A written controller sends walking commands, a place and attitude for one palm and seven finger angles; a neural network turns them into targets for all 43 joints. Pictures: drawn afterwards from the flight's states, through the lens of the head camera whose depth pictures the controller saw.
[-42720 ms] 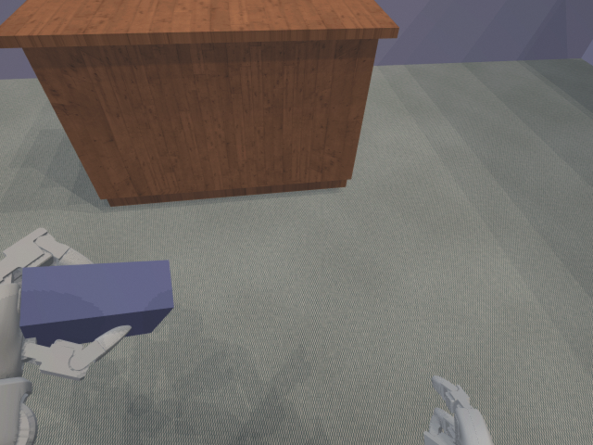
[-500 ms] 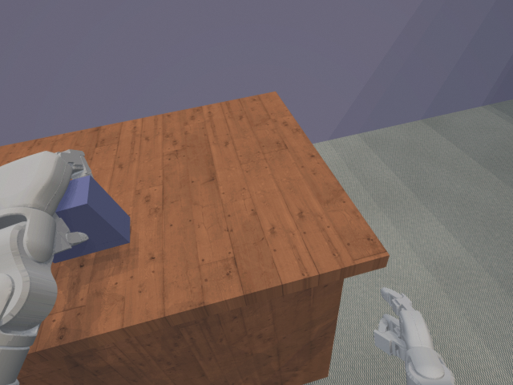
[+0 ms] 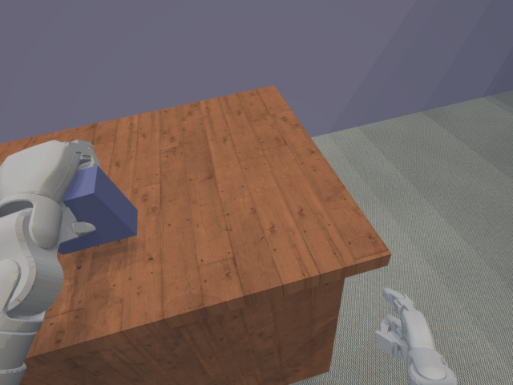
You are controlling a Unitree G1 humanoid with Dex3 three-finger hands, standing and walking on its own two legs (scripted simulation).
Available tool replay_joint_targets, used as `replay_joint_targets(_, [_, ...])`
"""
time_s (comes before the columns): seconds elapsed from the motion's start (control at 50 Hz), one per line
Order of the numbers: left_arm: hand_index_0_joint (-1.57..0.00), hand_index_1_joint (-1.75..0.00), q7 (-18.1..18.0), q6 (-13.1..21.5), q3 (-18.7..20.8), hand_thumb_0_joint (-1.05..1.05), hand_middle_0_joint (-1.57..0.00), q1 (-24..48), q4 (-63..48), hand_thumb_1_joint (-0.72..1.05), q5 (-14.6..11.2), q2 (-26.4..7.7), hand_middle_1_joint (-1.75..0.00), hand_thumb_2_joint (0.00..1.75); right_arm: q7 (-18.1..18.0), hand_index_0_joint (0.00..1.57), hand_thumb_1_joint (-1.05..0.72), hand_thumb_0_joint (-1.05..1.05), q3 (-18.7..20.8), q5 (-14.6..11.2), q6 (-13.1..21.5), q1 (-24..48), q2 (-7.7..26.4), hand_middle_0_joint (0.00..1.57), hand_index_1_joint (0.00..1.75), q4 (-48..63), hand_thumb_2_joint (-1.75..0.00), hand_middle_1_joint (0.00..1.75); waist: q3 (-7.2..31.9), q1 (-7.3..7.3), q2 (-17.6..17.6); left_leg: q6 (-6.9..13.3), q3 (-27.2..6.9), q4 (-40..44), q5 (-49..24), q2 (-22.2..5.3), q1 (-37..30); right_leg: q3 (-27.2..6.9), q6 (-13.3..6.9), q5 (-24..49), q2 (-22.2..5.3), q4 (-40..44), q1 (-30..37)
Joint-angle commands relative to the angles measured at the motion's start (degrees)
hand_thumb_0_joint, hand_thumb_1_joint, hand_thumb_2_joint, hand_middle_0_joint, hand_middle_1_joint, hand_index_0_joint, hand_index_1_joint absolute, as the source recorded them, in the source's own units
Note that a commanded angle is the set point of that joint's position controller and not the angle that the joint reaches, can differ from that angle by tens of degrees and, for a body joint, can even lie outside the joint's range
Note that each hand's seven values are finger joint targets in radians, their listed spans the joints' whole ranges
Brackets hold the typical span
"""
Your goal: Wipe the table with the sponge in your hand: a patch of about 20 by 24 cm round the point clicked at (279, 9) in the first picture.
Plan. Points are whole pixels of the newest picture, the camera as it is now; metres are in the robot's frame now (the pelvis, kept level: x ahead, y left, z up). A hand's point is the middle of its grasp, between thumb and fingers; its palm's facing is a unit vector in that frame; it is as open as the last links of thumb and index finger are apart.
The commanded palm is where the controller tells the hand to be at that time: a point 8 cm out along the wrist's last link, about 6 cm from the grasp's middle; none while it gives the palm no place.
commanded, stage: bring the sponge back beside the body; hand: left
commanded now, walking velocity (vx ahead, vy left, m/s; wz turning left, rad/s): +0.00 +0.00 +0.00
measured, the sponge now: (86, 219) +0.27 +0.31 +0.16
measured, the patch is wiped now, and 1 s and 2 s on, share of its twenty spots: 1.00 1.00 1.00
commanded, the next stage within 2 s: step back with the hand held close in 1.58 s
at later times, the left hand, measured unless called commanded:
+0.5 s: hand (80, 228) +0.23 +0.28 +0.18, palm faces +0.18 -0.13 -0.98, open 9.2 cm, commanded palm +0.19 +0.29 +0.28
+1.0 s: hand (78, 250) +0.20 +0.26 +0.18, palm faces +0.19 -0.09 -0.98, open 9.2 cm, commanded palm +0.16 +0.28 +0.27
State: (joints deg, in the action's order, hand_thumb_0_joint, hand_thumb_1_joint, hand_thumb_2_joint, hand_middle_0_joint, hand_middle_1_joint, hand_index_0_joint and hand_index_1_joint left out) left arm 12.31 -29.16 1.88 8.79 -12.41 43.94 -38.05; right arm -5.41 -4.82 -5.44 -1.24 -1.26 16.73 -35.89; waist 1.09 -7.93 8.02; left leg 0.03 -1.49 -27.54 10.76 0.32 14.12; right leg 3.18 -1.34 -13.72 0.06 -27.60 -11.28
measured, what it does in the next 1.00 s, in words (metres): stands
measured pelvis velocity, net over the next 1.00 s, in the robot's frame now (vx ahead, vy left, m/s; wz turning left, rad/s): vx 0.00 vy -0.01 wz -0.01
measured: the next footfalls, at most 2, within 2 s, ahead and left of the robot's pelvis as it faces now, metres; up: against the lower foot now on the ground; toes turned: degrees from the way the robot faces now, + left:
none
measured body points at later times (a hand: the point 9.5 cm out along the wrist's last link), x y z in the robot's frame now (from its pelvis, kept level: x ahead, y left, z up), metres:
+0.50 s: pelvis +0.00 +0.00 +0.00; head -0.02 -0.05 +0.45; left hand +0.22 +0.28 +0.24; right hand +0.27 -0.19 -0.06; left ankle +0.05 +0.12 -0.74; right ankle +0.02 -0.11 -0.74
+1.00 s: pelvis +0.00 -0.01 +0.00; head -0.03 -0.05 +0.44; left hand +0.19 +0.26 +0.23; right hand +0.26 -0.20 -0.07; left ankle +0.05 +0.12 -0.74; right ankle +0.02 -0.11 -0.74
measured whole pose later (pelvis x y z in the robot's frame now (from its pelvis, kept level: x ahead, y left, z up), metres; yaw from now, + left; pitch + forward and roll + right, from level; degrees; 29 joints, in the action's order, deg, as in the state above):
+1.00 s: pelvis +0.00 -0.01 +0.00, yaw -1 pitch -5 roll +0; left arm 6.9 -26.5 1.3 -12.8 -32.2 42.8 -37.6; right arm -5.3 -3.5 -3.8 -0.3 -3.0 16.6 -35.5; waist 1.0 -9.7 7.5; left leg -0.5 -1.1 -29.6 12.5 -0.6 12.1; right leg 2.6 -2.0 -14.9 1.1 -29.0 -9.2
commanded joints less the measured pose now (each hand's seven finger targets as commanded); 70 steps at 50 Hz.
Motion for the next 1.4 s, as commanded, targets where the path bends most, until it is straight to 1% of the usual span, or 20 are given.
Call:
replay_joint_targets(0.0, [-1.20,-1.60,-4.11,2.76,12.88,0.00,-1.20,20.97,-16.36,0.10,4.31,-21.38,-1.60,1.30,-0.66,0.20,-0.90,0.00,2.52,0.98,4.79,14.04,4.32,0.20,0.30,11.01,-0.90,0.30,17.27,-0.80,-0.93,1.37,-3.24,2.94,-7.42,1.09,-6.20,-5.98,-3.04,6.02,-0.35,3.72,4.79])
replay_joint_targets(0.06, [-1.20,-1.60,-5.35,2.68,15.44,0.00,-1.20,19.07,-20.71,0.10,4.63,-22.92,-1.60,1.30,-0.13,0.20,-0.90,0.00,2.30,1.07,4.68,15.81,3.90,0.20,0.30,11.53,-0.90,0.30,17.79,-2.06,2.87,1.05,-3.88,3.10,-9.69,1.28,-6.39,-8.00,-4.02,7.77,0.29,3.43,6.08])
replay_joint_targets(0.12, [-1.20,-1.60,-6.41,1.77,15.70,0.00,-1.20,13.42,-16.72,0.10,2.50,-20.25,-1.60,1.30,0.59,0.20,-0.90,0.00,2.69,1.19,3.64,13.62,3.70,0.20,0.30,10.41,-0.90,0.30,14.35,-1.99,-2.53,0.44,-3.06,2.50,-10.71,0.85,-5.27,-6.71,-3.24,9.83,-0.28,3.89,5.12])
replay_joint_targets(0.26, [-1.20,-1.60,-4.39,-0.75,11.00,0.00,-1.20,1.65,-13.01,0.10,-1.87,-11.42,-1.60,1.30,0.90,0.20,-0.90,0.00,2.01,-0.24,1.97,15.25,3.88,0.20,0.30,11.79,-0.90,0.30,6.64,-0.34,-6.30,0.57,-2.10,2.85,-5.07,-0.24,-3.16,-6.45,-1.95,5.79,0.07,6.17,-0.52])
replay_joint_targets(0.3, [-1.20,-1.60,-4.28,-0.32,10.32,0.00,-1.20,2.29,-13.24,0.10,-1.81,-11.80,-1.60,1.30,0.46,0.20,-0.90,0.00,2.16,-0.13,1.91,13.55,4.35,0.20,0.30,11.70,-0.90,0.30,6.59,0.33,-8.09,0.83,-1.96,2.79,-3.21,-0.41,-3.19,-4.98,-1.24,4.11,-0.39,6.22,-0.99])
replay_joint_targets(0.34, [-1.20,-1.60,-4.55,0.40,10.15,0.00,-1.20,4.62,-15.94,0.10,-1.25,-12.68,-1.60,1.30,-0.09,0.20,-0.90,0.00,2.28,0.06,2.44,13.87,4.26,0.20,0.30,11.92,-0.90,0.30,8.33,0.51,-7.05,1.22,-2.09,2.64,-2.60,-0.01,-4.05,-4.89,-1.19,3.39,-0.64,6.08,-0.33])
replay_joint_targets(0.38, [-1.20,-1.60,-5.23,1.16,8.89,0.00,-1.20,10.46,-22.35,0.10,0.62,-13.16,-1.60,1.30,-0.50,0.20,-0.90,0.00,2.03,0.23,3.95,15.25,3.61,0.20,0.30,12.75,-0.90,0.30,12.39,0.24,-1.32,1.35,-2.57,2.89,-3.72,0.42,-5.90,-5.39,-2.05,3.03,-0.42,5.12,1.28])
replay_joint_targets(0.46, [-1.20,-1.60,-7.33,2.50,12.81,0.00,-1.20,12.55,-29.57,0.10,3.58,-19.13,-1.60,1.30,-1.07,0.20,-0.90,0.00,2.12,1.18,5.50,16.07,3.38,0.20,0.30,12.37,-0.90,0.30,14.97,-1.03,3.68,1.52,-3.52,2.89,-5.70,0.98,-7.87,-8.10,-3.48,2.91,0.74,4.80,3.11])
replay_joint_targets(0.52, [-1.20,-1.60,-8.91,2.57,14.59,0.00,-1.20,9.55,-24.04,0.10,4.24,-19.18,-1.60,1.30,-0.83,0.20,-0.90,0.00,2.47,1.70,4.90,13.51,3.32,0.20,0.30,10.57,-0.90,0.30,12.17,-1.28,0.08,0.92,-3.24,3.18,-6.84,0.98,-6.78,-6.73,-3.27,2.80,0.66,5.48,2.86])
replay_joint_targets(0.56, [-1.20,-1.60,-8.91,1.54,14.55,0.00,-1.20,9.34,-21.42,0.10,3.38,-17.86,-1.60,1.30,-0.50,0.20,-0.90,0.00,2.32,1.03,4.48,15.52,3.18,0.20,0.30,10.75,-0.90,0.30,10.31,-1.57,0.35,0.68,-3.50,3.38,-5.93,0.77,-6.42,-9.27,-4.06,2.47,1.28,6.27,1.97])
replay_joint_targets(0.66, [-1.20,-1.60,-7.15,-0.36,11.49,0.00,-1.20,-0.51,-12.97,0.10,-1.10,-10.99,-1.60,1.30,0.26,0.20,-0.90,0.00,2.00,0.08,2.78,15.77,3.42,0.20,0.30,10.83,-0.90,0.30,5.48,-0.86,-6.14,0.41,-2.36,3.15,-3.04,0.13,-3.87,-8.27,-2.36,1.77,0.78,7.79,-0.65])
replay_joint_targets(0.72, [-1.20,-1.60,-5.88,-0.05,9.70,0.00,-1.20,-5.03,-16.24,0.10,-2.40,-8.88,-1.60,1.30,0.55,0.20,-0.90,0.00,2.13,0.16,2.30,14.89,3.77,0.20,0.30,11.95,-0.90,0.30,7.44,-0.55,-6.71,0.76,-1.66,2.58,-3.01,-0.11,-3.52,-5.72,-1.25,3.83,-0.34,6.58,0.51])
replay_joint_targets(0.78, [-1.20,-1.60,-6.12,0.61,10.35,0.00,-1.20,-7.34,-22.84,0.10,-1.96,-9.37,-1.60,1.30,0.75,0.20,-0.90,0.00,2.05,0.36,3.31,15.44,3.40,0.20,0.30,13.12,-0.90,0.30,10.70,-0.80,-4.63,1.06,-1.93,2.21,-4.06,0.00,-3.84,-5.73,-1.59,4.49,-0.45,5.19,2.23])
replay_joint_targets(0.9, [-1.20,-1.60,-9.74,3.39,16.71,0.00,-1.20,-2.96,-33.96,0.10,2.77,-18.85,-1.60,1.30,-0.23,0.20,-0.90,0.00,2.92,2.20,5.38,13.35,3.16,0.20,0.30,12.27,-0.90,0.30,12.81,-1.81,1.69,1.44,-2.56,1.41,-7.28,0.91,-6.06,-7.59,-3.00,3.56,0.31,3.99,2.99])
replay_joint_targets(0.98, [-1.20,-1.60,-11.31,3.61,15.67,0.00,-1.20,-0.29,-27.61,0.10,2.90,-17.06,-1.60,1.30,-0.24,0.20,-0.90,0.00,3.15,1.59,4.86,12.88,3.14,0.20,0.30,10.73,-0.90,0.30,7.30,-1.17,0.09,0.78,-2.85,2.39,-3.04,0.71,-5.76,-9.07,-3.32,-1.74,0.97,6.69,-0.06])
replay_joint_targets(1.06, [-1.20,-1.60,-9.92,2.35,12.27,0.00,-1.20,-4.68,-19.47,0.10,-0.62,-10.29,-1.60,1.30,-0.22,0.20,-0.90,0.00,2.91,0.46,4.51,15.41,3.06,0.20,0.30,10.96,-0.90,0.30,3.68,-1.08,-3.45,0.55,-2.62,3.07,0.05,0.43,-4.96,-9.35,-2.69,-2.82,0.96,8.29,-1.85])
replay_joint_targets(1.12, [-1.20,-1.60,-8.54,2.56,10.58,0.00,-1.20,-11.52,-20.84,0.10,-3.03,-7.25,-1.60,1.30,-0.03,0.20,-0.90,0.00,3.04,0.63,4.33,14.15,3.39,0.20,0.30,11.58,-0.90,0.30,5.07,-1.00,-7.30,0.78,-2.15,2.84,0.00,0.02,-4.23,-6.21,-1.13,-0.49,-0.18,7.40,-0.42])
replay_joint_targets(1.18, [-1.20,-1.60,-8.22,2.84,9.43,0.00,-1.20,-16.17,-26.86,0.10,-3.23,-5.11,-1.60,1.30,0.55,0.20,-0.90,0.00,2.65,0.64,5.10,14.94,2.77,0.20,0.30,12.86,-0.90,0.30,7.15,-0.99,-4.97,0.90,-2.05,2.85,-0.31,-0.02,-3.93,-5.78,-1.25,0.65,-0.15,6.35,0.69])
replay_joint_targets(1.26, [-1.20,-1.60,-10.11,3.65,14.73,0.00,-1.20,-9.66,-36.58,0.10,0.38,-14.15,-1.60,1.30,0.21,0.20,-0.90,0.00,2.62,1.72,5.79,15.39,3.04,0.20,0.30,12.71,-0.90,0.30,9.35,-1.07,0.15,1.44,-2.48,3.01,-1.98,0.26,-4.86,-7.58,-2.20,0.95,1.00,5.34,1.72])
replay_joint_targets(1.38, [-1.20,-1.60,-12.57,3.75,14.82,0.00,-1.20,-2.42,-29.35,0.10,2.61,-15.09,-1.60,1.30,-0.11,0.20,-0.90,0.00,2.93,1.71,5.13,12.93,2.73,0.20,0.30,10.64,-0.90,0.30,5.64,-0.95,1.11,0.76,-2.67,3.87,-0.87,0.62,-5.52,-8.45,-3.16,-2.86,1.74,7.14,-0.01])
